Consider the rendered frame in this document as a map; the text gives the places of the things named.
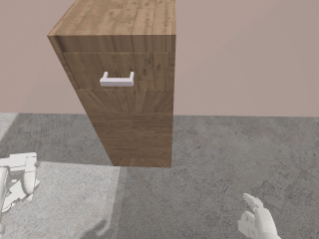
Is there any robot left hand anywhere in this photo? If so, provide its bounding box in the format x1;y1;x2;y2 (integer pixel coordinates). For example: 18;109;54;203
0;152;40;223

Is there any robot right hand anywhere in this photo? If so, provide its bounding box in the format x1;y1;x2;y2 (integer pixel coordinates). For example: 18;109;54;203
237;193;278;239

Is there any cabinet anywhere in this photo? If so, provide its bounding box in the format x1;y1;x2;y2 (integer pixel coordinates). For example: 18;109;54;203
47;0;176;168

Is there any handle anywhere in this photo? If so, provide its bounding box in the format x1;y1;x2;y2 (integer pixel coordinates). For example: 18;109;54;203
100;72;135;87

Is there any drawer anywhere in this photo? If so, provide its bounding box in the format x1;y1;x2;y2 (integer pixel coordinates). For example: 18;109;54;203
63;52;169;90

